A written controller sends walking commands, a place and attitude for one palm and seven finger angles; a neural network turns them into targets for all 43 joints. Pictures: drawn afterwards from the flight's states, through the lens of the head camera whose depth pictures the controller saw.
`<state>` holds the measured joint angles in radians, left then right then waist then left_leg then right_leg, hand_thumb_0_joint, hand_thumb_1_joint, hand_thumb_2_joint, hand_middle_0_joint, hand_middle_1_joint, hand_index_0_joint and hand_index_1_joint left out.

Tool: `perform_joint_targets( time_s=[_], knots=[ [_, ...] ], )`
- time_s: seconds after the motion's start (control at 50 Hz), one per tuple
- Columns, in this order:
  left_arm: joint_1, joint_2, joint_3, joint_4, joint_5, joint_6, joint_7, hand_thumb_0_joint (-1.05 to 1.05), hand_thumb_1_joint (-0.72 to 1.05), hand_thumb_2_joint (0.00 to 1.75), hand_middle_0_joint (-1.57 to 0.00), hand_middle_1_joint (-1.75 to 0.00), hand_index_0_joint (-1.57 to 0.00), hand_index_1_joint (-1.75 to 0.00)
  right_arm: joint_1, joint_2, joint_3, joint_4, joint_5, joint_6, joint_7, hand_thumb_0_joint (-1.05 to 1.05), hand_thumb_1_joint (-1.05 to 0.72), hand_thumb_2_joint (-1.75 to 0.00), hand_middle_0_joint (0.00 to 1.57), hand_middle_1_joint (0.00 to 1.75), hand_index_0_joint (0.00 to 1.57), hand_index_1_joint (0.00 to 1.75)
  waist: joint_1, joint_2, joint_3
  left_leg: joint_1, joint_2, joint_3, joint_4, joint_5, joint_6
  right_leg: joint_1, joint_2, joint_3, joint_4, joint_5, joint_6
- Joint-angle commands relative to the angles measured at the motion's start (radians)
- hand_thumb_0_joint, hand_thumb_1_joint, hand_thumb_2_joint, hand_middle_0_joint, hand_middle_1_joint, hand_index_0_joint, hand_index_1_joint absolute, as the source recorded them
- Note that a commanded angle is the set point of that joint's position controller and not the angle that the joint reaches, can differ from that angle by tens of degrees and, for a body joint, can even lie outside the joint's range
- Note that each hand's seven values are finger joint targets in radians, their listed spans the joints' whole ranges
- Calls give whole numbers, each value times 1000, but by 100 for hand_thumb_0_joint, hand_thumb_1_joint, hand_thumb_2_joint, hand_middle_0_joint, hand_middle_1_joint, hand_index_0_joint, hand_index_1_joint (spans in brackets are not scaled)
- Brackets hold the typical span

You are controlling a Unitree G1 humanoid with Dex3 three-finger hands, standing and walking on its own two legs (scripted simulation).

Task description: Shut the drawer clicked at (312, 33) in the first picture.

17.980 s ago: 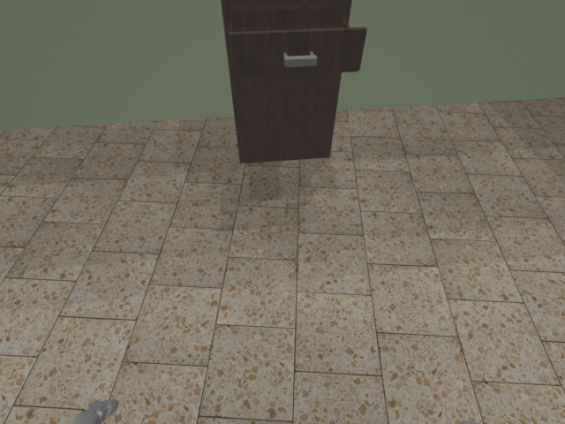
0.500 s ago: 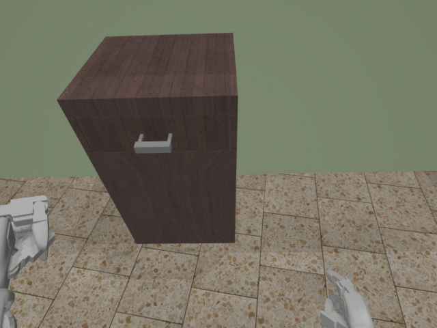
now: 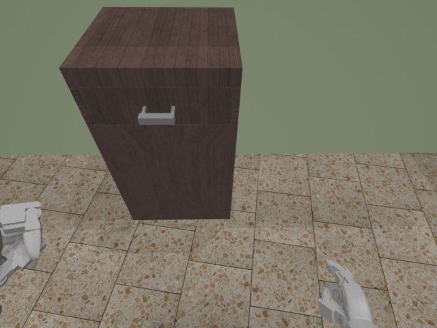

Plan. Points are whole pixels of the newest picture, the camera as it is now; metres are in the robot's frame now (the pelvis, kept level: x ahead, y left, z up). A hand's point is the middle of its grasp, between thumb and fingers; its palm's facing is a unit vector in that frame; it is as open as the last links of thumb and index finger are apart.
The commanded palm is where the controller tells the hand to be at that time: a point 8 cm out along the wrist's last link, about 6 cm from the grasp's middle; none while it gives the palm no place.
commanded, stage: step back with the hand held close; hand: left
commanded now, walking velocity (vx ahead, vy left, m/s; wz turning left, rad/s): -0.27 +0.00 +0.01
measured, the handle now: (157, 114) +0.69 +0.24 -0.04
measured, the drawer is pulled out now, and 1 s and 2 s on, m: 0.00 0.00 0.00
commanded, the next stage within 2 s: stop stepping back and stand still in 0.58 s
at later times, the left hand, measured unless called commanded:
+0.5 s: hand out of the picture +0.10 +0.25 +0.17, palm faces +0.41 -0.77 -0.50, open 3.3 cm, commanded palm +0.01 +0.29 +0.18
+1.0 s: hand out of the picture +0.01 +0.23 +0.17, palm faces +0.29 -0.84 -0.45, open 3.3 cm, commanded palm -0.05 +0.28 +0.18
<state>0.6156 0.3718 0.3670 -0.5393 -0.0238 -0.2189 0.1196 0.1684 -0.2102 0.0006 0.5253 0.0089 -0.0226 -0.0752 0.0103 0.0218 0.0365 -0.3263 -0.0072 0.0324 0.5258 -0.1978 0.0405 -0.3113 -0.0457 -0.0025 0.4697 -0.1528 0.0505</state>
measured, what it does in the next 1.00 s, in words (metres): walks backwards: right foot, then left foot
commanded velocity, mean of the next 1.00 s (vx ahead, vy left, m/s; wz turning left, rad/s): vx -0.18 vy -0.01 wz -0.05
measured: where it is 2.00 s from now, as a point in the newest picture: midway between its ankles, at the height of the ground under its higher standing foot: outside the picture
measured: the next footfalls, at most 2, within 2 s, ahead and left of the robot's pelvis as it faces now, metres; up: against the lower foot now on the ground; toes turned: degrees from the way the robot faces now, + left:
right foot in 0.62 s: -0.16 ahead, -0.14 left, +0.00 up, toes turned +7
left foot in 0.78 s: -0.06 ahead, +0.09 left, +0.00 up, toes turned +5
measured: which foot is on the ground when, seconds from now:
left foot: down 0.00-0.62, up 0.64-0.76, down 0.78-1.00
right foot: down 0.00-0.40, up 0.42-0.60, down 0.62-0.80, up 0.82-1.00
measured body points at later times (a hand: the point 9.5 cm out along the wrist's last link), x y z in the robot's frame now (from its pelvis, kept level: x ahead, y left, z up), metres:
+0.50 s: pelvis -0.09 +0.00 -0.01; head -0.07 +0.02 +0.44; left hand +0.07 +0.29 +0.20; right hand +0.08 -0.24 -0.09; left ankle +0.05 +0.10 -0.73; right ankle -0.05 -0.15 -0.70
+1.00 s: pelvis -0.19 +0.00 +0.00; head -0.19 +0.02 +0.45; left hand -0.01 +0.27 +0.20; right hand -0.02 -0.23 -0.04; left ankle -0.10 +0.09 -0.73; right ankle -0.17 -0.11 -0.72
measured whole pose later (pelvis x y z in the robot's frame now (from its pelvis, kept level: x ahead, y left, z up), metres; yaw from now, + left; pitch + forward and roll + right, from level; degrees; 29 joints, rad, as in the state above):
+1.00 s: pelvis -0.19 +0.00 +0.00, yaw -2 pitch -1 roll -1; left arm 0.64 0.42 0.37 -0.62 -0.03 -0.19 0.14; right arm 0.19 -0.16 0.04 0.53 -0.01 -0.14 -0.04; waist -0.05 -0.05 0.02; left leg -0.31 0.02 0.12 0.41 -0.10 0.05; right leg -0.31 0.01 -0.04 0.65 -0.42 0.01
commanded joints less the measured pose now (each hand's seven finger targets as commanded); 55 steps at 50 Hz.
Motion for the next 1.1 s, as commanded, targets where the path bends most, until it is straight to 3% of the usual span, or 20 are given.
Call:
perform_joint_targets(
  time_s=[0.0, 0.3, 0.4, 0.46, 0.54, 0.58, 0.6, 0.62, 0.66, 0.68, 0.72, 0.76, 0.78, 0.8, 0.84, 0.98, 1.02, 1.04, 1.06, 1.08],
  knots=[
    [-47, 161, 127, -222, 15, -84, 31, 0, 90, 90, -140, -160, -140, -160, -65, -150, -65, -147, -11, -73, -22, 0, -90, -90, 20, 30, 20, 30, -16, 34, -70, -314, 100, -114, -217, -397, 50, 241, 42, 50, -1, -114, -23],
    [-57, 170, 139, -211, 0, -143, 59, 0, 90, 90, -140, -160, -140, -160, -17, -133, -74, -85, -19, -110, -15, 0, -90, -90, 20, 30, 20, 30, -40, -57, -91, -39, 38, -90, 41, -308, -5, -193, -33, 160, -155, -348, -77],
    [-76, 180, 174, -279, 27, -154, 58, 0, 90, 90, -140, -160, -140, -160, -77, -142, -74, -109, -18, -142, -26, 0, -90, -90, 20, 30, 20, 30, -13, 274, -141, -477, 324, -405, -421, -586, 128, 235, 158, 19, 504, -150, -8],
    [-12, 195, 205, -283, 18, -158, 52, 0, 90, 90, -140, -160, -140, -160, -53, -133, -96, -92, -24, -166, -6, 0, -90, -90, 20, 30, 20, 30, -7, 150, -196, -326, 335, -298, -313, -383, 136, 158, 145, 52, 541, -274, -25],
    [101, 185, 190, -239, -27, -135, 35, 0, 90, 90, -140, -160, -140, -160, -75, -110, -87, -80, -24, -162, 19, 0, -90, -90, 20, 30, 20, 30, -4, 211, -137, -178, 266, -135, -250, -348, 20, 86, 100, -16, 125, -388, -76],
    [27, 208, 173, -261, -38, -151, 27, 0, 90, 90, -140, -160, -140, -160, -53, -87, -83, -41, -27, -147, 24, 0, -90, -90, 20, 30, 20, 30, -25, 8, -115, 37, 147, -28, 45, -204, -72, -165, -62, 230, -199, -405, -155],
    [-22, 233, 178, -281, -24, -160, 37, 0, 90, 90, -140, -160, -140, -160, -30, -67, -80, -15, -31, -136, 26, 0, -90, -90, 20, 30, 20, 30, -26, -170, -123, 92, 62, -8, 333, -146, -91, -322, -270, 506, -323, -269, -215],
    [-106, 252, 167, -286, -19, -172, 49, 0, 90, 90, -140, -160, -140, -160, -67, -60, -61, -14, -35, -140, 23, 0, -90, -90, 20, 30, 20, 30, -5, -196, -74, -28, 41, -24, 469, -217, -83, -241, -324, 452, -287, 126, -237],
    [-132, 216, 125, -260, 1, -152, 33, 0, 90, 90, -140, -160, -140, -160, -64, -64, -55, -31, -16, -147, 7, 0, -90, -90, 20, 30, 20, 30, -9, -330, -166, -138, 12, -12, 340, -192, -59, 66, -177, 270, -57, 844, -131],
    [-141, 208, 122, -258, -3, -124, 28, 0, 90, 90, -140, -160, -140, -160, -80, -71, -51, -59, -10, -144, -7, 0, -90, -90, 20, 30, 20, 30, -14, -333, -170, -69, 11, 16, 258, -109, -50, 99, -146, 215, 12, 888, -125],
    [-140, 177, 110, -214, -16, -93, 24, 0, 90, 90, -140, -160, -140, -160, -77, -84, -30, -47, -3, -145, -30, 0, -90, -90, 20, 30, 20, 30, -38, -135, -186, 169, -8, 66, -34, 179, -33, 36, -60, 94, 117, 700, -70],
    [-105, 162, 91, -231, -12, -85, 29, 0, 90, 90, -140, -160, -140, -160, -43, -125, -44, -53, -4, -161, -17, 0, -90, -90, 20, 30, 20, 30, -10, 212, -265, 400, 250, -153, -119, 725, 51, -132, 39, 47, 349, -116, -26],
    [-126, 152, 80, -226, -6, -90, 32, 0, 90, 90, -140, -160, -140, -160, -11, -117, -50, -43, -12, -173, -1, 0, -90, -90, 20, 30, 20, 30, -6, 197, -256, 362, 304, -191, -164, 620, 74, -132, 56, 74, 427, -390, -39],
    [-97, 121, 54, -157, -11, -83, 28, 0, 90, 90, -140, -160, -140, -160, 1, -132, -59, -44, -2, -171, 7, 0, -90, -90, 20, 30, 20, 30, -20, 87, -193, 296, 314, -216, -228, 358, 80, -131, 70, 72, 430, -429, -40],
    [-54, 166, 118, -228, -25, -55, 38, 0, 90, 90, -140, -160, -140, -160, -29, -101, -43, -77, -14, -175, 6, 0, -90, -90, 20, 30, 20, 30, -16, 120, -180, 219, 326, -287, -306, 117, 86, -114, 40, 44, 374, -355, -32],
    [105, 174, 141, -295, -1, -21, 53, 0, 90, 90, -140, -160, -140, -160, -92, -114, -29, -133, -21, -120, 12, 0, -90, -90, 20, 30, 20, 30, -18, 223, -68, -311, 182, -74, -368, -573, -8, 334, 88, -103, 109, -252, -67],
    [79, 198, 153, -272, -2, -22, 56, 0, 90, 90, -140, -160, -140, -160, -79, -101, -40, -130, -22, -98, 3, 0, -90, -90, 20, 30, 20, 30, -17, -18, -52, -236, 65, 2, -41, -428, -34, 200, -11, 79, -144, -410, -131],
    [62, 220, 166, -271, -6, -23, 55, 0, 90, 90, -140, -160, -140, -160, -60, -103, -49, -112, -23, -89, 0, 0, -90, -90, 20, 30, 20, 30, -15, -204, -49, -167, 16, 21, 289, -281, -45, -2, -204, 382, -316, -610, -223],
    [-2, 233, 173, -284, -18, -26, 59, 0, 90, 90, -140, -160, -140, -160, -51, -107, -45, -88, -29, -87, -1, 0, -90, -90, 20, 30, 20, 30, -12, -263, -15, -195, 17, -16, 458, -203, -47, -79, -314, 483, -383, -574, -274],
    [-60, 222, 164, -271, -16, -38, 58, 0, 90, 90, -140, -160, -140, -160, -22, -113, -49, -63, -27, -96, -1, 0, -90, -90, 20, 30, 20, 30, -28, -229, -47, -218, 26, -32, 532, -169, -50, -47, -291, 424, -350, -523, -260]
  ],
)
